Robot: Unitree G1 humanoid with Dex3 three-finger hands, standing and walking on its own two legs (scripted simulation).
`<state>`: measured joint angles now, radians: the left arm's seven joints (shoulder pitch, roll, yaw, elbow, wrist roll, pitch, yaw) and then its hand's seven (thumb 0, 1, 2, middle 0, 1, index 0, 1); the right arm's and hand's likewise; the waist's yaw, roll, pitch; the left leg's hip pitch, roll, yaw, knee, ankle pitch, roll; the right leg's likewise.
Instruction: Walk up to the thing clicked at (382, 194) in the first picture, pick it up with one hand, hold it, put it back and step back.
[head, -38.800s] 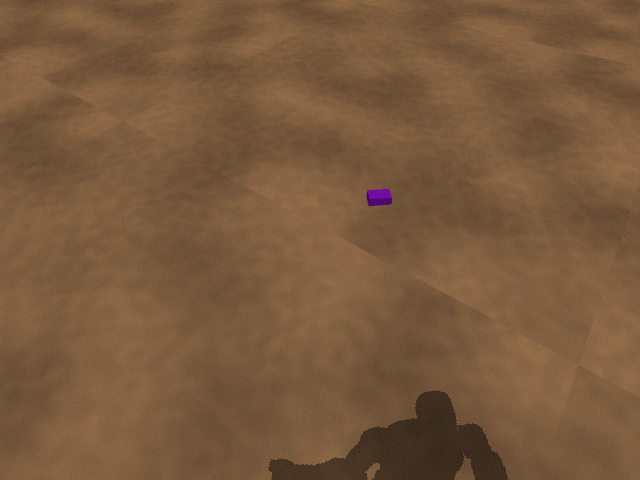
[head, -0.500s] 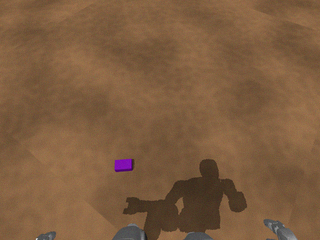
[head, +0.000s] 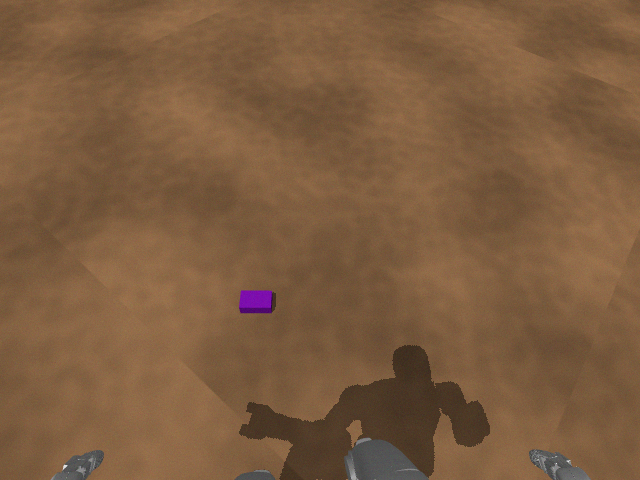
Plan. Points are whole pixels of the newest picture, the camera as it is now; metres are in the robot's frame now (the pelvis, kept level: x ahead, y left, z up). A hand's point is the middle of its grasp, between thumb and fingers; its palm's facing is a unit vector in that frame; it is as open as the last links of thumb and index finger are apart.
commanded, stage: step back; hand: left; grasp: from above
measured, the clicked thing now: (256, 301) +0.70 +0.18 -0.74
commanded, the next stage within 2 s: none
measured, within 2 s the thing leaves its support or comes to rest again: neither
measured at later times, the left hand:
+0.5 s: hand out of the picture -0.06 +0.25 -0.13, palm faces -0.02 -0.90 -0.44, open 7.4 cm
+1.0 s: hand out of the picture -0.28 +0.22 -0.14, palm faces -0.05 -0.91 -0.42, open 7.4 cm
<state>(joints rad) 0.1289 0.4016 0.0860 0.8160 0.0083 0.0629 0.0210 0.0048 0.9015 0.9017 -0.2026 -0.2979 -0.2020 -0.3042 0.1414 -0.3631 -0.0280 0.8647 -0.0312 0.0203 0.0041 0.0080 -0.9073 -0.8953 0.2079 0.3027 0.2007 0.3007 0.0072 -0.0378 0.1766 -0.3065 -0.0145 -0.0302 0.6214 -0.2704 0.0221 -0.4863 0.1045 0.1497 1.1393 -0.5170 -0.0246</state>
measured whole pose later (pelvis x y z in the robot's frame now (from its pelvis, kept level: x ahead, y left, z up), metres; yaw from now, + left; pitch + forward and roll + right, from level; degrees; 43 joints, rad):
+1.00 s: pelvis -0.35 -0.05 -0.01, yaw -4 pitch -3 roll +1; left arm 0.21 0.36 0.06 0.89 0.04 0.04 0.00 0.00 0.90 0.90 -0.20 -0.30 -0.20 -0.30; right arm 0.10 -0.41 -0.05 0.85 -0.01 0.07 -0.01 0.01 -0.91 -0.90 0.21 0.30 0.20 0.30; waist 0.04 0.03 0.14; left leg -0.55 -0.06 -0.13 0.96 -0.44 -0.02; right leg -0.26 0.00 0.02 0.70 -0.40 -0.03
